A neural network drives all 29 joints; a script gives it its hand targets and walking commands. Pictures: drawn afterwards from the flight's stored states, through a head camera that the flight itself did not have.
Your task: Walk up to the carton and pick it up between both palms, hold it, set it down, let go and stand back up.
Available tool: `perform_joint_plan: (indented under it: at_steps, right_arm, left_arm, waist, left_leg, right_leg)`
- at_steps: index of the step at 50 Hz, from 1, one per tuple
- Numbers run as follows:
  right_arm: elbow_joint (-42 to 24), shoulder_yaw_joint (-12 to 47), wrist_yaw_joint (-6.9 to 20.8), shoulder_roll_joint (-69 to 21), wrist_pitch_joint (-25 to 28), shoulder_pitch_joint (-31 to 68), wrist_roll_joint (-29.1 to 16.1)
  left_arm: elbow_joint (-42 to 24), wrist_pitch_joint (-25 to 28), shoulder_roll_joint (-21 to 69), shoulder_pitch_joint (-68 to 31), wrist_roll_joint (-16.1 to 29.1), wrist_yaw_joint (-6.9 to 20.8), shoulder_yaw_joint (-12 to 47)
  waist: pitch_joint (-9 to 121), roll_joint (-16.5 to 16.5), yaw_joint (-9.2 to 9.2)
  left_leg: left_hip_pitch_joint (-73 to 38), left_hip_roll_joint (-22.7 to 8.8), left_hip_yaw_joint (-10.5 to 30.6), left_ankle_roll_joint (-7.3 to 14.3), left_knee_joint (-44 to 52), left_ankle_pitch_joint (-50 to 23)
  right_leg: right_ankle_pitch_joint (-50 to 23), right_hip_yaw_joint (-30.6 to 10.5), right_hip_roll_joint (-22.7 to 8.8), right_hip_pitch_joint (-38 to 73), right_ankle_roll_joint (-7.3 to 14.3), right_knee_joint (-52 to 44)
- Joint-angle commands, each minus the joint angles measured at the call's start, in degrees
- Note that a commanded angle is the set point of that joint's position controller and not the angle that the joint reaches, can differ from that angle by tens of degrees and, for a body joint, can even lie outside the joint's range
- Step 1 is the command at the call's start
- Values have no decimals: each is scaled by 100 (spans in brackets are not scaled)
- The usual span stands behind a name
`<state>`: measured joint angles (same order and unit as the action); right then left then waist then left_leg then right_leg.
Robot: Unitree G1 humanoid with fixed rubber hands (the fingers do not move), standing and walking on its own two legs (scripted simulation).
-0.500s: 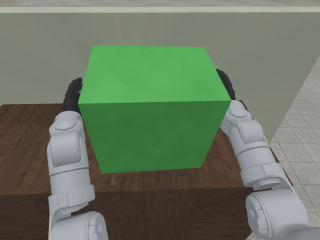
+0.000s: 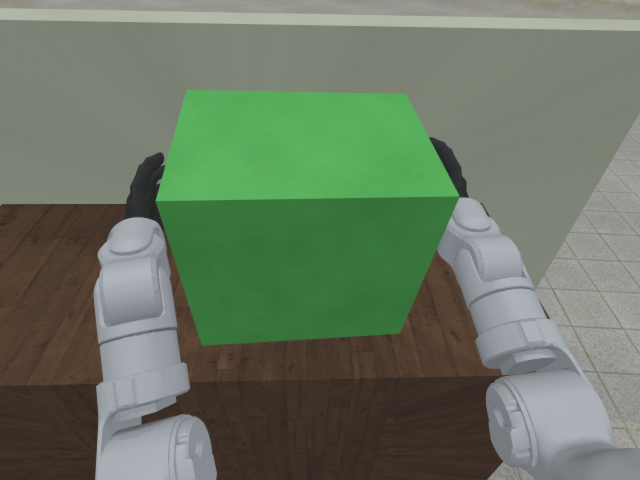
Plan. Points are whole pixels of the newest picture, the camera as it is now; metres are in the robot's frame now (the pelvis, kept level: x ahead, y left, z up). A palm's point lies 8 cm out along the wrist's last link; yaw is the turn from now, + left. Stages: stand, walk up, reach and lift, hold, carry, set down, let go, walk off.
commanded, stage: hold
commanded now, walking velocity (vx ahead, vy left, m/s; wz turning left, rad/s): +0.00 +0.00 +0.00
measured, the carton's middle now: (302, 222) +0.38 +0.01 +0.16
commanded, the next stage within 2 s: none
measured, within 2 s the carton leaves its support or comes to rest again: neither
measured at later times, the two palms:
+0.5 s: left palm (145, 226) +0.35 +0.19 +0.20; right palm (449, 201) +0.36 -0.17 +0.20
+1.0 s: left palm (145, 222) +0.35 +0.19 +0.20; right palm (451, 198) +0.36 -0.17 +0.21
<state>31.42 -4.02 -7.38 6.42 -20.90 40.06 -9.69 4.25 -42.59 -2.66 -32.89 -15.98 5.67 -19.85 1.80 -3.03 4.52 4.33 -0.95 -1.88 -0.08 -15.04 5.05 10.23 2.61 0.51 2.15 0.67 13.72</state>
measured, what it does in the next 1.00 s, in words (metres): stands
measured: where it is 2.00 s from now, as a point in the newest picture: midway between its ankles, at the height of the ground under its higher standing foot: outside the picture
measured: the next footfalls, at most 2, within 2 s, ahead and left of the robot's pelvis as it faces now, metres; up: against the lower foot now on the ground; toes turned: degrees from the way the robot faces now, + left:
none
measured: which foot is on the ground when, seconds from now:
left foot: down 0.00-1.00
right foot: down 0.00-1.00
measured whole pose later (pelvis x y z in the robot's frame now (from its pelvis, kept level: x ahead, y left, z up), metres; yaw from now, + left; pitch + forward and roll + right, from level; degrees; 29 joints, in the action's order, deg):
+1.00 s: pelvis +0.00 +0.00 +0.00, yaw +0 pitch -6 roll +0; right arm 30.6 -3.3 -7.8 6.9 -21.0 39.8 -10.7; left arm 3.7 -42.4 -2.4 -32.5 -15.4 5.3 -20.0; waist 2.2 -3.2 4.2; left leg 4.0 -1.2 -2.3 -0.1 -15.0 5.0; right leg 10.1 2.2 0.7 2.2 0.8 13.9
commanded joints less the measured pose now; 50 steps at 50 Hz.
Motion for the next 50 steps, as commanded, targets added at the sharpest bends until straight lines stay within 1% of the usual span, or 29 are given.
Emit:
perform_joint_plan:
  at_steps: [1, 2, 4, 7, 9, 12, 14, 16, 19, 20, 22, 25, 28, 30, 31, 32, 34, 35, 36, 38, 39, 40, 42, 43, 45, 47, 48, 49, 50]
  right_arm:
    - [-1835, 1993, 722, -2743, 372, 3643, -605]
    - [-1857, 2036, 697, -2740, 360, 3592, -607]
    - [-1971, 2139, 646, -2724, 350, 3508, -646]
    - [-1981, 2142, 619, -2664, 311, 3455, -657]
    - [-1904, 2132, 627, -2670, 281, 3435, -658]
    - [-1849, 2107, 649, -2662, 239, 3363, -673]
    - [-1899, 2102, 643, -2652, 224, 3300, -716]
    - [-1953, 2040, 641, -2603, 226, 3305, -754]
    - [-1972, 2035, 654, -2632, 199, 3373, -700]
    - [-1917, 1976, 662, -2644, 193, 3382, -687]
    - [-1797, 1943, 697, -2632, 188, 3360, -618]
    - [-1698, 1872, 723, -2627, 207, 3392, -586]
    - [-1781, 1918, 727, -2644, 235, 3493, -544]
    - [-1716, 1945, 702, -2681, 220, 3448, -526]
    - [-1804, 1962, 691, -2678, 229, 3441, -562]
    - [-1784, 1970, 674, -2694, 222, 3475, -555]
    - [-1844, 2018, 664, -2720, 242, 3585, -601]
    - [-1729, 1991, 666, -2697, 230, 3536, -549]
    - [-1656, 1936, 676, -2729, 226, 3566, -517]
    - [-1621, 1887, 707, -2700, 248, 3587, -514]
    - [-1656, 1911, 716, -2720, 271, 3559, -517]
    - [-1746, 1953, 731, -2744, 303, 3586, -556]
    - [-1686, 1941, 733, -2708, 293, 3537, -605]
    - [-1713, 1926, 735, -2698, 304, 3587, -631]
    - [-1652, 1886, 751, -2663, 291, 3581, -563]
    - [-1613, 1849, 756, -2665, 291, 3563, -602]
    - [-1554, 1854, 749, -2631, 278, 3545, -581]
    - [-1560, 1827, 750, -2635, 276, 3566, -570]
    - [-1432, 1796, 742, -2623, 246, 3521, -533]
  left_arm:
    - [-688, 384, 2419, -3227, 926, 706, 2674]
    - [-706, 386, 2398, -3210, 919, 708, 2683]
    - [-691, 364, 2384, -3031, 914, 709, 2707]
    - [-634, 332, 2363, -2929, 877, 742, 2592]
    - [-584, 291, 2315, -2911, 868, 759, 2566]
    - [-831, 273, 2376, -3042, 887, 753, 2676]
    - [-918, 262, 2410, -3069, 936, 727, 2774]
    - [-1040, 258, 2460, -3127, 979, 695, 2918]
    - [-1033, 279, 2423, -3221, 1018, 678, 2907]
    - [-991, 291, 2446, -3253, 1013, 661, 2945]
    - [-895, 286, 2418, -3206, 974, 651, 2893]
    - [-755, 298, 2386, -3192, 906, 666, 2774]
    - [-712, 314, 2428, -3231, 971, 676, 2752]
    - [-630, 307, 2372, -3166, 921, 713, 2669]
    - [-651, 310, 2365, -3127, 936, 723, 2698]
    - [-560, 306, 2315, -3111, 903, 744, 2605]
    - [-529, 312, 2305, -3061, 881, 769, 2561]
    - [-506, 313, 2303, -3116, 828, 779, 2509]
    - [-395, 308, 2277, -3148, 835, 797, 2458]
    - [-443, 315, 2332, -3238, 842, 785, 2504]
    - [-537, 330, 2358, -3283, 873, 759, 2564]
    - [-705, 361, 2414, -3315, 939, 724, 2663]
    - [-727, 353, 2430, -3340, 955, 684, 2719]
    - [-755, 369, 2412, -3398, 971, 673, 2771]
    - [-583, 333, 2461, -3301, 920, 657, 2731]
    - [-641, 314, 2452, -3315, 947, 659, 2726]
    - [-553, 280, 2416, -3226, 908, 665, 2689]
    - [-549, 271, 2410, -3247, 870, 676, 2648]
    - [-512, 254, 2375, -3261, 837, 688, 2595]
  waist:
    - [1965, 266, -46]
    - [1947, 255, 5]
    - [1951, 236, -8]
    - [1775, 137, -73]
    - [1659, 101, -53]
    - [1647, 288, 0]
    - [1718, 370, 2]
    - [1762, 544, 90]
    - [1831, 506, 105]
    - [1722, 588, 99]
    - [1706, 540, 86]
    - [1684, 525, 17]
    - [1793, 364, 24]
    - [1785, 219, 17]
    - [1817, 270, 37]
    - [1680, 172, -30]
    - [1738, 117, -51]
    - [1586, 101, -63]
    - [1518, 105, -57]
    - [1535, 188, -53]
    - [1681, 254, -10]
    - [1832, 312, -56]
    - [1806, 383, 16]
    - [1869, 445, 0]
    - [1699, 418, 2]
    - [1708, 455, 16]
    - [1626, 424, 37]
    - [1581, 391, -8]
    - [1471, 375, 23]
  left_leg:
    - [-1504, 207, -61, -15, -196, -1087]
    - [-1515, 219, -51, -6, -224, -1199]
    - [-1575, 230, -45, 1, -246, -1264]
    - [-1505, 223, -62, 16, -214, -1208]
    - [-1458, 198, -51, 17, -206, -1115]
    - [-1500, 187, -45, -31, -192, -1147]
    - [-1575, 205, -44, -78, -239, -1304]
    - [-1680, 171, -16, -129, -263, -1324]
    - [-1632, 198, -22, -137, -251, -1125]
    - [-1588, 188, -24, -134, -224, -1065]
    - [-1493, 176, -32, -93, -139, -815]
    - [-1413, 178, -81, -57, -114, -702]
    - [-1386, 157, -42, -15, -89, -796]
    - [-1427, 197, -65, 17, -122, -845]
    - [-1455, 203, -71, 14, -130, -876]
    - [-1342, 216, -85, 56, -114, -803]
    - [-1349, 213, -60, 72, -98, -755]
    - [-1280, 209, -81, 66, -64, -737]
    - [-1284, 189, -88, 88, -61, -651]
    - [-1285, 180, -104, 88, -13, -569]
    - [-1371, 164, -67, 49, -61, -651]
    - [-1451, 163, -79, 10, -117, -859]
    - [-1601, 178, -44, -38, -170, -1013]
    - [-1652, 172, -39, -44, -204, -1020]
    - [-1563, 140, -48, -43, -133, -886]
    - [-1512, 156, -66, -31, -113, -754]
    - [-1478, 152, -58, -14, -100, -725]
    - [-1396, 159, -86, 12, -93, -693]
    - [-1338, 163, -80, 6, -43, -586]
  right_leg:
    - [-1196, 165, 194, -459, -269, -176]
    - [-1352, 151, 189, -465, -280, -159]
    - [-1553, 118, 186, -346, -294, -162]
    - [-1475, 147, 202, -429, -297, -182]
    - [-1366, 118, 179, -449, -265, -210]
    - [-1237, 114, 191, -504, -230, -205]
    - [-1364, 107, 200, -515, -231, -199]
    - [-1284, 121, 207, -636, -205, -227]
    - [-1130, 131, 213, -665, -213, -208]
    - [-1046, 129, 201, -707, -191, -218]
    - [-831, 117, 182, -708, -180, -258]
    - [-792, 116, 157, -682, -205, -246]
    - [-946, 120, 169, -637, -202, -231]
    - [-1118, 108, 164, -551, -267, -215]
    - [-1170, 114, 167, -524, -280, -213]
    - [-1195, 88, 144, -443, -296, -226]
    - [-1219, 83, 152, -415, -302, -209]
    - [-1137, 106, 145, -474, -285, -225]
    - [-1027, 84, 119, -535, -269, -234]
    - [-855, 77, 123, -603, -227, -256]
    - [-891, 107, 152, -597, -239, -235]
    - [-1001, 128, 184, -594, -218, -213]
    - [-1054, 118, 187, -692, -204, -227]
    - [-1021, 111, 180, -729, -213, -215]
    - [-828, 135, 191, -758, -177, -255]
    - [-754, 126, 170, -759, -174, -254]
    - [-773, 105, 180, -713, -189, -264]
    - [-776, 107, 155, -684, -197, -265]
    - [-696, 107, 149, -691, -205, -266]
